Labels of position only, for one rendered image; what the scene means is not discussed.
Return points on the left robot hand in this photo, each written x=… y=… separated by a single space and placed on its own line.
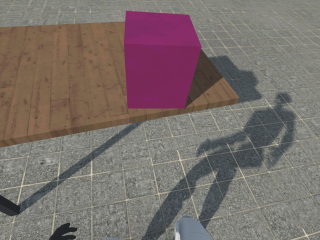
x=63 y=229

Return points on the robot right thigh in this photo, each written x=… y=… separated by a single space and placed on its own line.
x=189 y=229

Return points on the table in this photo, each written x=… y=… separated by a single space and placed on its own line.
x=63 y=79

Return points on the carton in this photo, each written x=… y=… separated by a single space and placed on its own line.
x=161 y=51

